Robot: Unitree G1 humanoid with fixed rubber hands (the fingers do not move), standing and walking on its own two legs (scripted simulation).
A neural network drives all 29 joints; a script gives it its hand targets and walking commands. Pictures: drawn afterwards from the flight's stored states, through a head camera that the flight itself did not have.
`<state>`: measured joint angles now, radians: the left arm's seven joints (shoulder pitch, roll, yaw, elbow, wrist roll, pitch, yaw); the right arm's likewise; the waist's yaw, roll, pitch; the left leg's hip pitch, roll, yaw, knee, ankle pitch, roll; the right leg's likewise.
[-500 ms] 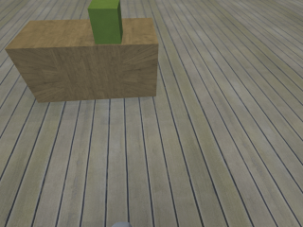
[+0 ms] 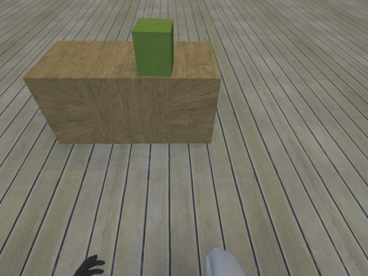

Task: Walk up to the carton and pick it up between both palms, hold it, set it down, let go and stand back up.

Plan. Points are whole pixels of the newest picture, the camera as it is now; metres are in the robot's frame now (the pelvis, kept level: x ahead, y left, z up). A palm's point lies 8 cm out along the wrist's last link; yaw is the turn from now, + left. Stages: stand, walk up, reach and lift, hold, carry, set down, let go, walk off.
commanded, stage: walk up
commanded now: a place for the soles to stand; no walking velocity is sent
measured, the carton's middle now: (155, 47) +1.31 +0.07 -0.07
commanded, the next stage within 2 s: none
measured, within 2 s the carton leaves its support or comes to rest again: neither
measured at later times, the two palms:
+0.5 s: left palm (119, 261) +0.20 +0.15 -0.10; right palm (276, 172) +0.42 -0.32 -0.10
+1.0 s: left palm (111, 145) +0.57 +0.22 -0.09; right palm (260, 146) +0.54 -0.31 -0.10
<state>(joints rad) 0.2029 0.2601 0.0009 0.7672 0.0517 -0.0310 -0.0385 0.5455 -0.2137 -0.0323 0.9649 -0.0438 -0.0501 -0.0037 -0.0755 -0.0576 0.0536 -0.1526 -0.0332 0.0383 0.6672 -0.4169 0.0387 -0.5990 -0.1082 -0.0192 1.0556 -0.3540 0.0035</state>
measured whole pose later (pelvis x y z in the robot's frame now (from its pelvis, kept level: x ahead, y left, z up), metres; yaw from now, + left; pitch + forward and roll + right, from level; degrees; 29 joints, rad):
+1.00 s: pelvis +0.50 -0.05 +0.01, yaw +9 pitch -5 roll +1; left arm 0.28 0.27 0.02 0.72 0.05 -0.04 -0.03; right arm 0.44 -0.24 -0.03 0.85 -0.04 -0.08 -0.01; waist -0.05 -0.05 0.04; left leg -0.18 0.00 0.12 0.57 -0.32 0.05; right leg -0.55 -0.08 0.06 1.04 -0.37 0.00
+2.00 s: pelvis +0.79 +0.03 +0.01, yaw +9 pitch -3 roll +0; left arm 0.35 0.24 0.02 0.74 0.05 -0.01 0.03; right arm 0.28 -0.23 -0.02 0.81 -0.02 0.00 -0.01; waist -0.04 -0.04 0.10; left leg -0.34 0.01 0.18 0.62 -0.24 0.09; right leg -0.44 -0.01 0.03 1.17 -0.54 -0.01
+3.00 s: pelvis +0.78 +0.09 +0.02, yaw +6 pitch -3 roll +1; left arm 0.31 0.25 -0.03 0.99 0.02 -0.01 0.01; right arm 0.25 -0.22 0.01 0.92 0.00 -0.01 0.00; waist 0.02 -0.02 0.03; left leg -0.18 -0.02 0.05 0.50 -0.27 0.03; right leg -0.24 -0.06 0.02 0.51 -0.24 0.05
